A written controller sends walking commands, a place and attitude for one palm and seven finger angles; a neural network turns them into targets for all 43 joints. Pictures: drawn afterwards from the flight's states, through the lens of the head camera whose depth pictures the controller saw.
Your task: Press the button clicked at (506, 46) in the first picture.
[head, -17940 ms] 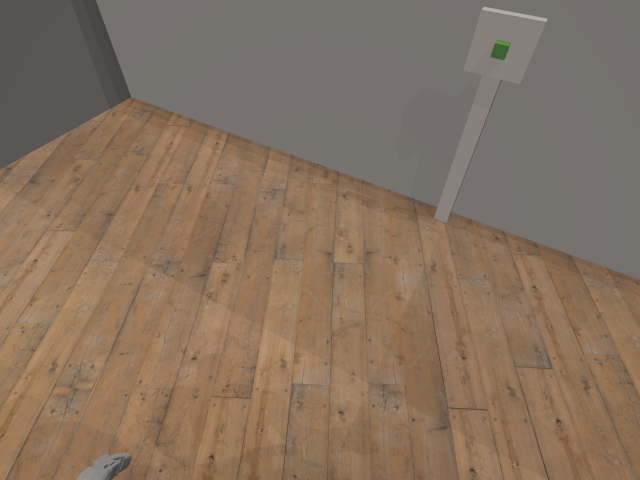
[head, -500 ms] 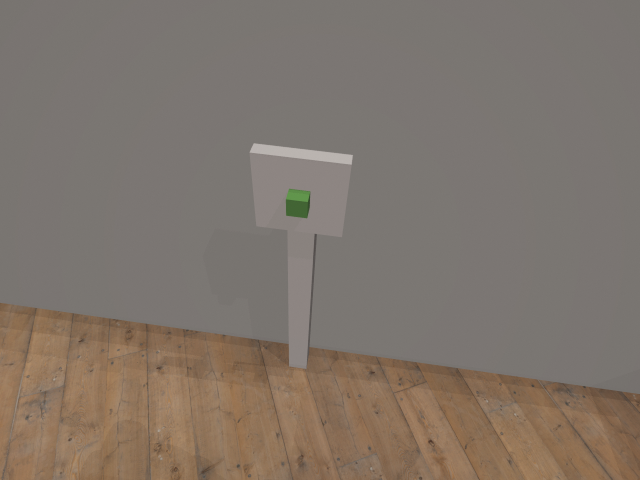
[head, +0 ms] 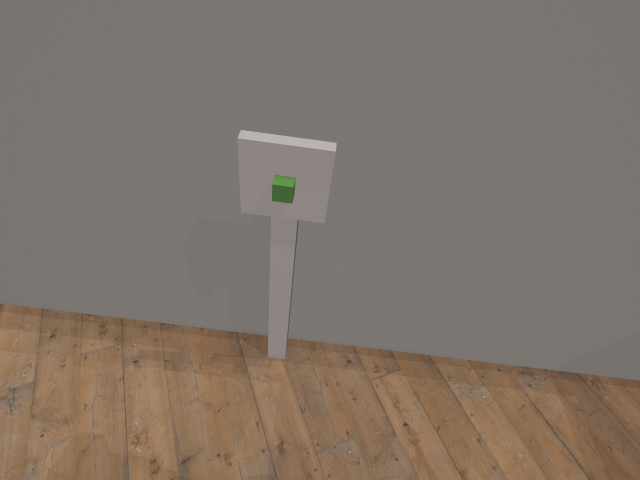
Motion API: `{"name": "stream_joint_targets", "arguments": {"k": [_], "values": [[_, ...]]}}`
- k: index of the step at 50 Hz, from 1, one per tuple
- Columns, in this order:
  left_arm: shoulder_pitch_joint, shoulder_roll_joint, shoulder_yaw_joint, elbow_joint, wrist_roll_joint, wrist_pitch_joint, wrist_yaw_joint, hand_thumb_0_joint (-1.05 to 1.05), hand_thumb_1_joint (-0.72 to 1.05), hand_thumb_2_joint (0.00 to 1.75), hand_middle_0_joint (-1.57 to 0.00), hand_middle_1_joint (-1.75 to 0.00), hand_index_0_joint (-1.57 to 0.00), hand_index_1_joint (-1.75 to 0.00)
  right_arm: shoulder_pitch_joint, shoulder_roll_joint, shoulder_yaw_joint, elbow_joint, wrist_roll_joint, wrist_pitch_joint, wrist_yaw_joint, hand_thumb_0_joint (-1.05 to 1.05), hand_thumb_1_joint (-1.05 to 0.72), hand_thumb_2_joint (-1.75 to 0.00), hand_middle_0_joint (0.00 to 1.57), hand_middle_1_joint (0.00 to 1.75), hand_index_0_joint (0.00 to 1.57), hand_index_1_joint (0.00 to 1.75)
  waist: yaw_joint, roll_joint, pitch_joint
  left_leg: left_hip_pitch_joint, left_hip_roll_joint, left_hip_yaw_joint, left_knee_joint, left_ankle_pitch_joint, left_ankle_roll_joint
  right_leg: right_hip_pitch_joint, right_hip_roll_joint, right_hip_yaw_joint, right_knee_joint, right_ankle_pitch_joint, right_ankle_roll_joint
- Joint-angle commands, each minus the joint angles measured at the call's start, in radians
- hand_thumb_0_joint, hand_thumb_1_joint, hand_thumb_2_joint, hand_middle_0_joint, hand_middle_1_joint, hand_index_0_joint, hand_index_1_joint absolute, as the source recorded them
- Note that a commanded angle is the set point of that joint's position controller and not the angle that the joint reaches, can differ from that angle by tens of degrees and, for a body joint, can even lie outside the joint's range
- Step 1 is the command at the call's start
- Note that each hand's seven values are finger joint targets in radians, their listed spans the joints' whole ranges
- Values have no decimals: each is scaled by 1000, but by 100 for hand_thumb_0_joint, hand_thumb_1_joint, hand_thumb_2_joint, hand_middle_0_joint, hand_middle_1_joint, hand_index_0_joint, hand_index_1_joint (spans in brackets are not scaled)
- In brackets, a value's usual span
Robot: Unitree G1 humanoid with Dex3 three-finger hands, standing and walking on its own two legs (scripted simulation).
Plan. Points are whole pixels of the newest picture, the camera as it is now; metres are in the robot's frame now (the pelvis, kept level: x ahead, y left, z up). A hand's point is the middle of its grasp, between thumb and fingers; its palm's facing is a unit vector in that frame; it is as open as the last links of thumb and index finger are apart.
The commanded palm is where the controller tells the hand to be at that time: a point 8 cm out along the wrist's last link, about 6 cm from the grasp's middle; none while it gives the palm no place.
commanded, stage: come to a stop and stand still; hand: left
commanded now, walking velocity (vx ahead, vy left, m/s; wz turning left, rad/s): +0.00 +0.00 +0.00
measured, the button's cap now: (283, 188) +0.63 +0.09 +0.00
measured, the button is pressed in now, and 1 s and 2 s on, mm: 0 0 0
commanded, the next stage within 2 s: look again from close up in 0.72 s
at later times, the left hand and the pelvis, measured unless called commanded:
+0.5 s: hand out of the picture -0.07 +0.16 -0.18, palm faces +0.03 -1.00 -0.09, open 7.4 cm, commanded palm none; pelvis -0.03 +0.03 +0.00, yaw -2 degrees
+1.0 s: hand out of the picture -0.08 +0.17 -0.17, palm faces +0.00 -0.99 -0.17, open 7.3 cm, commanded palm none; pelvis -0.04 +0.02 +0.01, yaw -2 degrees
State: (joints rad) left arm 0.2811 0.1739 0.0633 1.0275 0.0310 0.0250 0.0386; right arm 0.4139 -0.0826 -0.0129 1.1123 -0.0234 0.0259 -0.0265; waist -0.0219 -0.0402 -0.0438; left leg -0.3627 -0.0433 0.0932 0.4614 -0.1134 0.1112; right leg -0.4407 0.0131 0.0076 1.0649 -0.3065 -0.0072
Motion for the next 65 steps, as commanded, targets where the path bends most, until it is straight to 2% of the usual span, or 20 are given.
{"name": "stream_joint_targets", "arguments": {"k": [1,3,5,7,8,9,10,11,13,15,17,18,19,20,22,26,33,36,39,65], "values": [[210,8,-11,20,-8,12,-6,0,90,90,-20,-30,-20,-30,-43,-143,-28,-72,-4,-37,-13,0,-90,-90,20,30,20,30,42,168,50,68,228,-306,-392,-425,-81,86,-5,-61,-205,-129,-19],[203,5,-20,14,-11,14,-4,0,90,90,-20,-30,-20,-30,15,-151,-35,-55,-8,-26,-12,0,-90,-90,20,30,20,30,11,148,41,166,229,-325,-405,-385,-76,149,4,-90,-443,-226,-33],[271,4,-17,34,-18,22,-2,0,90,90,-20,-30,-20,-30,53,-174,-49,-36,-7,-11,-4,0,-90,-90,20,30,20,30,17,131,56,181,200,-297,-438,-353,-142,256,40,-133,-656,-211,-50],[354,18,-11,66,-18,24,8,0,90,90,-20,-30,-20,-30,36,-173,-54,-33,-1,4,3,0,-90,-90,20,30,20,30,42,71,85,67,141,-193,-397,-292,-235,422,27,-114,-809,-68,-78],[348,46,-11,62,-12,19,15,0,90,90,-20,-30,-20,-30,21,-147,-45,-33,8,5,7,0,-90,-90,20,30,20,30,41,9,103,22,85,-115,-272,-222,-246,425,-60,-24,-848,-45,-110],[297,76,-5,48,-4,11,21,0,90,90,-20,-30,-20,-30,15,-102,-40,-36,14,9,3,0,-90,-90,20,30,20,30,21,-137,121,72,18,-39,-14,-182,-219,272,-208,123,-918,-155,-160],[172,103,-5,5,2,5,23,0,90,90,-20,-30,-20,-30,19,-89,-44,-47,7,15,6,0,-90,-90,20,30,20,30,-12,-188,177,121,3,-66,227,-184,-168,57,-320,183,-994,-226,-218],[40,95,-13,-40,0,-8,25,0,90,90,-20,-30,-20,-30,33,-115,-51,-50,4,16,15,0,-90,-90,20,30,20,30,-55,-130,198,102,22,-116,380,-201,-140,-24,-326,160,-983,-188,-216],[-30,48,-28,-50,-11,-39,23,0,90,90,-20,-30,-20,-30,33,-102,-41,-48,13,12,22,0,-90,-90,20,30,20,30,-69,-129,220,57,54,-115,385,-158,-111,-2,-253,89,-937,-75,-171],[57,46,-35,-22,-9,-50,15,0,90,90,-20,-30,-20,-30,-5,-80,-21,-67,18,-11,22,0,-90,-90,20,30,20,30,-30,-73,236,26,63,-72,222,-170,-102,109,-226,50,-858,94,-148],[142,49,-40,22,-12,-46,11,0,90,90,-20,-30,-20,-30,-4,-72,-10,-54,15,-26,10,0,-90,-90,20,30,20,30,-8,-34,199,125,67,-66,-13,-64,-100,162,-198,33,-726,165,-112],[180,30,-43,35,-13,-43,9,0,90,90,-20,-30,-20,-30,6,-87,-5,-42,16,-38,5,0,-90,-90,20,30,20,30,10,33,182,163,94,-119,-51,64,-87,178,-153,6,-661,176,-81],[226,8,-46,47,-19,-38,8,0,90,90,-20,-30,-20,-30,3,-113,-4,-39,13,-49,-5,0,-90,-90,20,30,20,30,35,119,157,177,154,-182,-65,144,-64,177,-112,6,-642,113,-56],[251,-5,-48,54,-21,-36,10,0,90,90,-20,-30,-20,-30,0,-136,-5,-39,9,-50,-13,0,-90,-90,20,30,20,30,47,150,154,144,196,-210,-80,126,-46,200,-94,0,-664,40,-45],[250,1,-49,79,-21,-26,7,0,90,90,-20,-30,-20,-30,-21,-140,1,-28,10,-49,-16,0,-90,-90,20,30,20,30,50,197,104,129,208,-297,-196,-11,-30,262,-85,-32,-633,24,-29],[242,-6,-53,81,-14,-29,6,0,90,90,-20,-30,-20,-30,-47,-151,-8,-40,15,-52,-18,0,-90,-90,20,30,20,30,45,112,63,163,200,-292,-222,-76,-35,268,-93,-19,-658,53,-27],[208,-8,-55,75,-10,-37,4,0,90,90,-20,-30,-20,-30,-62,-138,-6,-20,14,-51,-12,0,-90,-90,20,30,20,30,32,26,89,172,164,-222,-205,-78,-55,258,-117,-15,-709,90,-23],[206,-6,-55,74,-11,-38,4,0,90,90,-20,-30,-20,-30,-66,-139,-4,-19,13,-47,-9,0,-90,-90,20,30,20,30,26,41,107,170,153,-211,-214,-109,-63,243,-120,-10,-718,76,-26],[201,-3,-57,70,-10,-40,5,0,90,90,-20,-30,-20,-30,-69,-141,-2,-19,12,-43,-7,0,-90,-90,20,30,20,30,22,16,139,158,148,-200,-209,-115,-64,227,-121,-3,-733,65,-27],[220,2,-63,67,-18,-57,14,0,90,90,-20,-30,-20,-30,-55,-118,17,9,14,-50,-9,0,-90,-90,20,30,20,30,25,24,122,189,133,-149,-97,104,-69,265,-130,20,-761,177,-34]]}}
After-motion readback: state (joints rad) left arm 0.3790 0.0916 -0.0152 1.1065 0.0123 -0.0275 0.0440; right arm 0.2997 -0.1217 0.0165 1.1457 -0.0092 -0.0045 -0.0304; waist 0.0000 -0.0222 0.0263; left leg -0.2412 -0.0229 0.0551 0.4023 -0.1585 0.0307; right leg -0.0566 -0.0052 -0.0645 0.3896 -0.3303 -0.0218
